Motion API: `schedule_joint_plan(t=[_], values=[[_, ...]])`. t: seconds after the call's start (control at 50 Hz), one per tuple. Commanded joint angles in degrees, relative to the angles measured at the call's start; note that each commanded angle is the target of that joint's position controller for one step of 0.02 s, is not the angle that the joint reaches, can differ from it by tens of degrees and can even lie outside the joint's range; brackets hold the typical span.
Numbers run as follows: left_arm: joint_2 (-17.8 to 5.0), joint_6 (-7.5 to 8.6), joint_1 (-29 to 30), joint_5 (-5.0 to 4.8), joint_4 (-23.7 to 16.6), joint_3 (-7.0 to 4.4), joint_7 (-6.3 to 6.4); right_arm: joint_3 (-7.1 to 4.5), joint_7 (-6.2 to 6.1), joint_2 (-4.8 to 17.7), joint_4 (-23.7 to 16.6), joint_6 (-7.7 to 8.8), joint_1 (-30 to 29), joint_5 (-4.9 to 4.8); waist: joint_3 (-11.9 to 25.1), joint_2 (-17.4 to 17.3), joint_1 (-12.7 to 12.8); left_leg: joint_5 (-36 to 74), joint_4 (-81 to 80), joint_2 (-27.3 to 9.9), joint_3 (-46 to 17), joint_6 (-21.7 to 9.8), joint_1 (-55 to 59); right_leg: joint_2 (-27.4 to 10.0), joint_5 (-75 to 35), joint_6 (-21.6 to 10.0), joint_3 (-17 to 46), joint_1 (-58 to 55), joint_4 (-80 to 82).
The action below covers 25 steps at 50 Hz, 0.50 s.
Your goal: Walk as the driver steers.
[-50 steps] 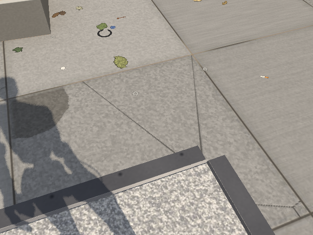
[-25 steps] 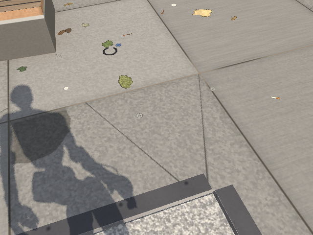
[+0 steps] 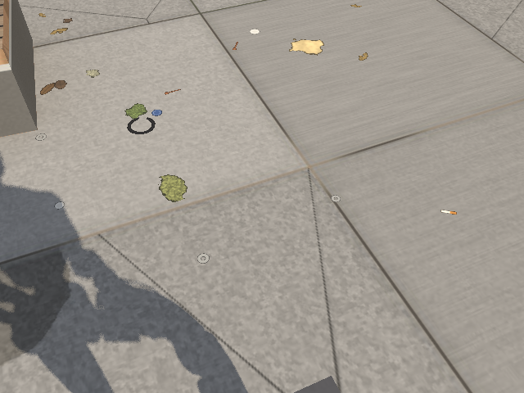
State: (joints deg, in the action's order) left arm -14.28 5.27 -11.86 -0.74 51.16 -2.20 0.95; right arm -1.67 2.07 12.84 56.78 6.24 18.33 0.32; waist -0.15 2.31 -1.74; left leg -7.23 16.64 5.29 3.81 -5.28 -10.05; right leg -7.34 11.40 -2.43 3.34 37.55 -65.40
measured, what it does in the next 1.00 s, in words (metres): walks ahead: right foot, then left foot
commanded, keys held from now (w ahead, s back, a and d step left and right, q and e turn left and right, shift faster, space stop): w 1.00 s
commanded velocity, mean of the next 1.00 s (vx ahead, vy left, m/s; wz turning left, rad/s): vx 0.50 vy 0.00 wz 0.00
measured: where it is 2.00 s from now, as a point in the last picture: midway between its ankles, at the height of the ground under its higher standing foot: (287, 219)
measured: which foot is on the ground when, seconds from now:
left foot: down 0.00-0.32, up 0.34-0.86, down 0.88-1.00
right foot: up 0.00-0.28, down 0.30-0.88, up 0.90-1.00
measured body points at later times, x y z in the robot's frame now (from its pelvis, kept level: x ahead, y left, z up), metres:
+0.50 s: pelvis +0.27 -0.08 +0.00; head +0.29 -0.10 +0.45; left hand +0.33 +0.18 -0.12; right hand +0.36 -0.35 -0.14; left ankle +0.27 +0.08 -0.66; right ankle +0.30 -0.16 -0.74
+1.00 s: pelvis +0.55 -0.01 -0.01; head +0.58 +0.00 +0.44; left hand +0.57 +0.25 -0.16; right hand +0.67 -0.27 -0.13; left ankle +0.61 +0.07 -0.74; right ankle +0.43 -0.16 -0.64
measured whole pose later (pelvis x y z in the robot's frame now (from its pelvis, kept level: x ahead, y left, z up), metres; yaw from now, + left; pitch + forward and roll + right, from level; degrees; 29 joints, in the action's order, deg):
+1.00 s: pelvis +0.55 -0.01 -0.01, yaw +1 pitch +2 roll +0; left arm -14.5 5.8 -17.8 -1.5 55.7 -2.7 0.1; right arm -3.1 1.9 13.9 51.4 5.9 9.0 -0.2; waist -1.4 1.5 0.3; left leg -8.4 27.5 1.8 3.6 -3.7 -21.1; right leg -2.1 21.7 -2.7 1.7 21.9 -68.1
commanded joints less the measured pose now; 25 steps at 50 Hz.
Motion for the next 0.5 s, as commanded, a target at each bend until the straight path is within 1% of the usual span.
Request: schedule_joint_plan(t=[0.02,0.06,0.12,0.18,0.22,0.24,0.26,0.28,0.3,0.32,0.34,0.36,0.38,0.4,0.42,0.44,0.46,0.48,0.5], values=[[-2.6,-0.25,-2.0,0.71,-2.4,-0.79,0.42,-1.17,-1.16,7.5,-3.1,0.99,-2.2,-0.05,-3.1,-4.5,2.7,3.8,-11.9,-16.1,-12.2,-9.8,-5.6,-2.4,-8.8,1.6,0.1,1.8,7.8],[-2.1,0.17,2.8,0.55,-3.8,-0.65,0.12,-1.28,-1.78,8.2,-2.7,0.53,0.2,-0.45,-3.0,-4.3,1.0,4.8,-11.5,-15.6,-10.9,-8.4,-2.7,-1.6,-14.2,1.8,-0.7,2.3,16.8],[-1.6,0.48,9.0,0.03,-5.3,-0.32,-0.57,-1.51,-2.11,9.4,-1.8,0.08,3.5,-1.12,-3.3,-4.7,-1.3,4.3,-10.7,-15.5,-9.3,-7.1,0.9,0.6,-17.6,2.3,-2.5,-0.1,26.6],[-1.9,0.74,13.5,-0.47,-7.0,-0.10,-1.63,-1.68,-2.16,9.6,-0.5,-0.64,6.2,-1.47,-4.5,-5.2,-2.9,3.3,-8.4,-17.6,-9.7,-6.8,6.3,1.6,-14.9,1.9,-2.7,0.3,31.8],[-2.7,1.19,14.6,-0.57,-8.1,-0.21,-2.41,-1.94,-2.30,9.9,-0.1,-1.21,6.7,-1.50,-4.7,-5.5,-2.5,3.9,-5.9,-19.4,-10.5,-6.2,9.9,2.1,-10.8,0.5,-2.6,-0.3,34.3],[-3.4,1.45,13.7,-0.56,-8.1,-0.42,-2.68,-2.13,-2.37,10.3,-0.1,-1.51,6.3,-1.54,-4.2,-5.9,-1.6,5.6,-4.3,-20.0,-10.9,-5.7,11.0,2.6,-8.5,-0.4,-2.9,-2.2,35.5],[-4.3,1.69,11.3,-0.54,-7.7,-0.84,-2.81,-2.29,-2.40,10.8,-0.3,-1.81,5.4,-1.54,-3.0,-6.6,0.0,10.6,-1.6,-20.1,-10.7,-5.1,11.3,3.7,-6.6,-1.2,-3.8,-6.3,36.6],[-5.9,1.85,5.7,-0.42,-6.2,-1.81,-2.73,-2.17,-2.41,10.7,-0.6,-2.11,4.1,-1.39,0.2,-6.6,3.3,20.2,5.0,-18.2,-9.0,-3.9,10.7,5.6,-5.8,-2.5,-5.5,-14.2,37.9],[-9.2,1.98,-5.1,-0.34,-3.0,-3.44,-2.34,-1.46,-2.37,8.8,-1.3,-2.26,3.6,-0.76,7.0,-5.1,7.7,24.2,18.0,-14.6,-6.0,-2.2,5.8,4.9,-6.8,-4.7,-4.2,-28.7,37.2],[-15.4,1.85,-14.9,0.79,-1.3,-4.93,-2.02,0.14,-2.13,4.1,-2.8,-1.53,7.2,-0.08,16.8,5.1,8.6,8.4,40.8,-7.9,-1.5,1.5,-13.6,-9.4,-4.8,-11.6,15.5,-51.6,37.4],[-14.7,1.48,-17.4,0.53,-0.4,-4.70,-2.33,1.22,-1.77,0.8,-2.2,0.00,10.1,-0.93,22.2,15.7,7.7,-23.4,54.9,-1.2,-5.9,3.0,-29.0,-16.6,2.8,-17.0,37.8,-61.3,46.8],[-10.0,1.64,-14.1,0.32,-1.0,-3.21,-2.41,-0.45,-1.52,7.7,-2.8,1.15,6.0,-2.28,16.5,9.9,7.9,-22.2,60.7,-5.1,-11.2,1.6,-34.5,-14.8,5.1,-14.3,34.5,-56.6,48.2],[-7.7,1.56,-8.6,0.30,-2.3,-2.41,-2.31,-0.90,-1.49,9.5,-4.6,1.60,1.0,-2.96,10.2,6.3,6.5,-17.1,60.2,-8.2,-9.5,0.7,-35.4,-12.9,1.0,-12.1,25.4,-48.5,48.8],[-6.2,1.53,-4.0,0.60,-3.1,-1.83,-2.58,-1.01,-1.81,8.9,-4.9,1.44,-1.4,-2.27,6.2,1.4,4.6,-12.1,56.7,-10.7,-8.3,1.0,-32.8,-10.5,-4.5,-11.1,18.9,-40.2,50.8],[-4.6,1.69,-1.7,0.85,-3.4,-1.36,-2.80,-1.45,-2.11,8.3,-5.0,0.75,-1.8,-1.48,4.1,1.1,2.8,-9.1,52.9,-12.6,-8.3,1.2,-29.8,-8.2,-7.5,-10.2,14.5,-34.9,52.7],[-3.7,1.72,-1.1,1.10,-2.9,-1.11,-3.04,-1.44,-2.13,7.0,-4.7,-0.12,-0.7,-1.32,3.1,1.9,1.4,-7.3,50.9,-13.4,-8.2,1.5,-26.7,-6.6,-8.9,-9.8,11.6,-31.5,54.5],[-3.7,1.83,-1.8,1.06,-2.3,-1.16,-3.12,-1.37,-2.18,5.6,-4.3,-0.85,0.3,-1.30,2.6,2.0,0.8,-6.4,49.7,-13.3,-7.7,1.8,-25.4,-5.7,-10.9,-10.1,9.6,-29.7,55.7],[-4.4,1.97,-2.9,1.00,-1.5,-1.35,-3.01,-1.38,-2.26,5.0,-4.3,-1.35,0.5,-1.25,1.8,1.8,0.4,-5.4,48.4,-13.5,-7.3,2.2,-25.6,-5.4,-13.6,-10.5,7.8,-28.8,56.5],[-5.3,2.03,-3.9,1.01,-0.9,-1.59,-2.76,-1.51,-2.36,5.1,-4.9,-1.64,-0.7,-1.10,0.9,1.3,0.2,-3.6,46.5,-13.6,-7.1,2.7,-27.2,-5.3,-15.8,-10.8,6.5,-28.7,57.1]])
